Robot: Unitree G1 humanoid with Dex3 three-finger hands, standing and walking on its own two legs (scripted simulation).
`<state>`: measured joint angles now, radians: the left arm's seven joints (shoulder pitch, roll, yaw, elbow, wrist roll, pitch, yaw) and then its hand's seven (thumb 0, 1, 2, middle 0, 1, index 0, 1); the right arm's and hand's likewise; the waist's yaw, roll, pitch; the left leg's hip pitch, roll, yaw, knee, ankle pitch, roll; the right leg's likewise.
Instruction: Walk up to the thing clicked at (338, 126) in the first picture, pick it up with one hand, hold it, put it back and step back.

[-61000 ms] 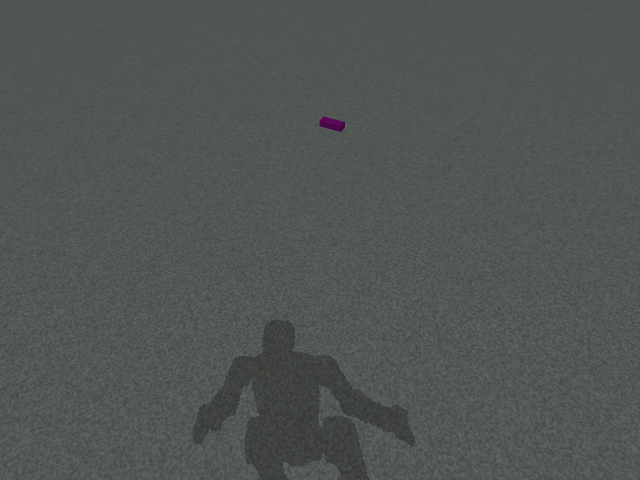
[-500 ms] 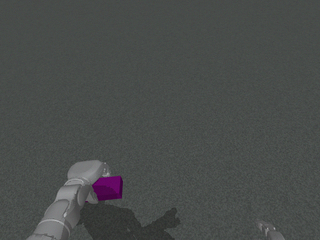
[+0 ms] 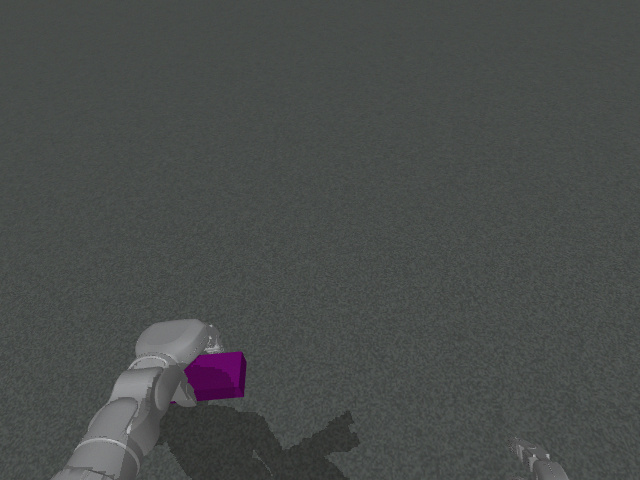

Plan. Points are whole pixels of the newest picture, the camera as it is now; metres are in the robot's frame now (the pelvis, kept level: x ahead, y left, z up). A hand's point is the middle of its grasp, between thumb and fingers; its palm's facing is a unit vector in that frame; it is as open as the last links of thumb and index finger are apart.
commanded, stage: hold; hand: left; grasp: from above
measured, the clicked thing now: (196, 378) +0.30 +0.22 -0.09
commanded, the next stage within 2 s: crouch in 0.02 s
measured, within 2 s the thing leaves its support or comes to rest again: neither
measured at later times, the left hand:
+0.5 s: hand (191, 387) +0.29 +0.23 -0.10, palm faces -0.48 -0.03 -0.88, open 8.3 cm
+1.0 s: hand (227, 395) +0.37 +0.25 -0.34, palm faces -0.44 +0.00 -0.90, open 8.4 cm
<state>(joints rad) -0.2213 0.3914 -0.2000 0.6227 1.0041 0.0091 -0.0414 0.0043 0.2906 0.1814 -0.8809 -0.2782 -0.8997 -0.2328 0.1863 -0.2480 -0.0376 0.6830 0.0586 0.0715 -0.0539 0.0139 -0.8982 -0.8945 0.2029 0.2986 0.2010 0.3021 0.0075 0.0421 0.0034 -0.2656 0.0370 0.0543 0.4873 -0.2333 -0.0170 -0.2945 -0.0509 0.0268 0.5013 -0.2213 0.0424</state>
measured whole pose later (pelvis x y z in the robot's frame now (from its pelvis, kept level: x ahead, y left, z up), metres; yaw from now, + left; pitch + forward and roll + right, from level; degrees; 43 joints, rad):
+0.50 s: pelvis +0.00 +0.00 -0.01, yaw +1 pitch +6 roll +0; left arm -0.30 0.36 -0.18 0.88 1.09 -0.05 0.17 0.00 0.27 0.20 -0.89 -0.28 -0.91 -0.24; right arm 0.19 -0.25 -0.06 0.71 0.03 0.08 -0.02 0.01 -0.89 -0.89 0.20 0.30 0.20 0.30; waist -0.03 0.01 -0.02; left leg -0.45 0.04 0.03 0.63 -0.29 -0.02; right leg -0.46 -0.05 0.01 0.62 -0.28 0.05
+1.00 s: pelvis -0.05 +0.01 -0.20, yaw +0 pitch +32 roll -3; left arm -0.71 0.48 -0.01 1.26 1.18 -0.07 0.38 0.00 0.26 0.27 -0.85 -0.32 -0.87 -0.29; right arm 0.24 -0.24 -0.06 0.76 -0.06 0.00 -0.01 0.01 -0.89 -0.89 0.20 0.30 0.20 0.30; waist -0.17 0.04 -0.19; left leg -1.59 0.05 -0.03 1.63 -0.61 0.00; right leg -1.57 -0.04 0.02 1.57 -0.57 0.06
